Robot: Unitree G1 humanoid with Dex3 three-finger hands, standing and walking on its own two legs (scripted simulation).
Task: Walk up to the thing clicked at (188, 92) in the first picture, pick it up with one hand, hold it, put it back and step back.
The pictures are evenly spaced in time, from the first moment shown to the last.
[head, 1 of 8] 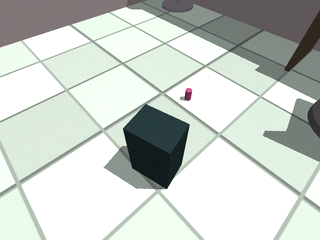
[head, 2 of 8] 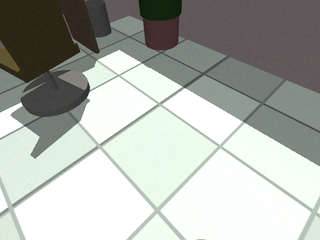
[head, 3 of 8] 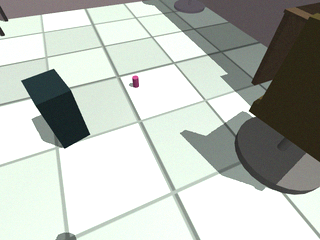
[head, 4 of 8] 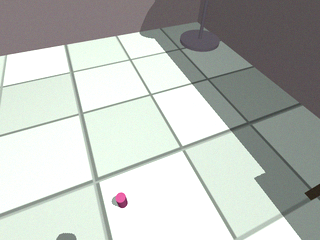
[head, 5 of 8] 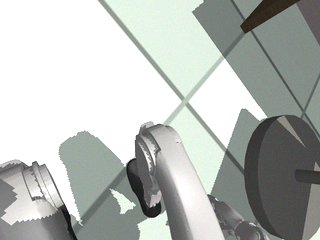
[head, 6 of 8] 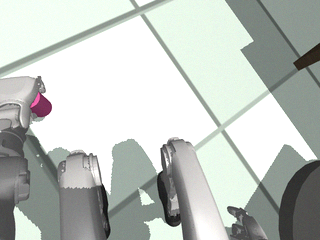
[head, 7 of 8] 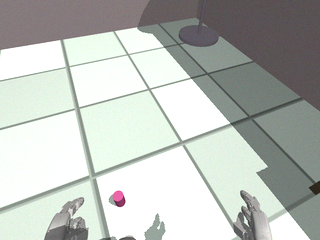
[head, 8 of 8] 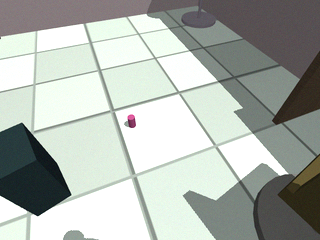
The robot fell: no
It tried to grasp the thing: yes
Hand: left
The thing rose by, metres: 0.66
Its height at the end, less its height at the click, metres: +0.00
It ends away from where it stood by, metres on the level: 0.01
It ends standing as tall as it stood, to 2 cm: yes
